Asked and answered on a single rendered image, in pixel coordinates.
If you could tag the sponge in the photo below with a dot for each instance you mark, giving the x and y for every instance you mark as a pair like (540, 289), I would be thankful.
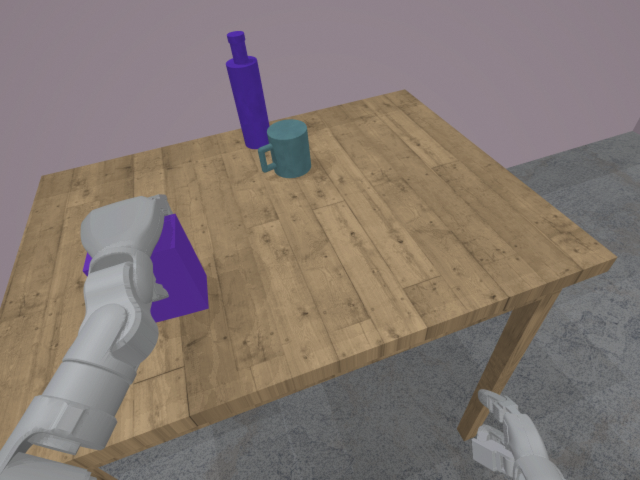
(177, 268)

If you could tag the right robot forearm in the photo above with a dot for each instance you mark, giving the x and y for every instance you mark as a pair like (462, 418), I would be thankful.
(534, 467)

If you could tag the left robot forearm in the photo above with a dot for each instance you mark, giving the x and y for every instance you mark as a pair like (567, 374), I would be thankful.
(78, 407)

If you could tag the left robot upper arm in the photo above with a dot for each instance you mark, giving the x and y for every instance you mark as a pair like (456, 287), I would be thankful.
(28, 467)

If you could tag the table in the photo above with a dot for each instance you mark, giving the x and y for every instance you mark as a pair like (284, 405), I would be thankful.
(403, 231)

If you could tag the robot right hand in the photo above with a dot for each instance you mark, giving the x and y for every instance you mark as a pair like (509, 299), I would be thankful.
(499, 451)

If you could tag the robot left hand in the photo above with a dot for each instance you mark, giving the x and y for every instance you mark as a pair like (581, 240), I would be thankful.
(135, 223)

